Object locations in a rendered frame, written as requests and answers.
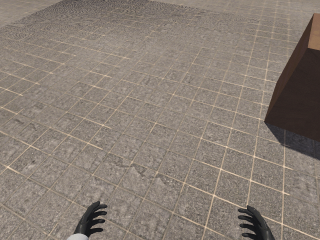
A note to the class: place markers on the robot left hand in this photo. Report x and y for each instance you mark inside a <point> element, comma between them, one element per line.
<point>86,222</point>

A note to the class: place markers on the pedestal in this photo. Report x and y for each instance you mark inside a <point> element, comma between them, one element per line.
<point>295,103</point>

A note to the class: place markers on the robot right hand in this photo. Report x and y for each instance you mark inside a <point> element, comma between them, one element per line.
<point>259,227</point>

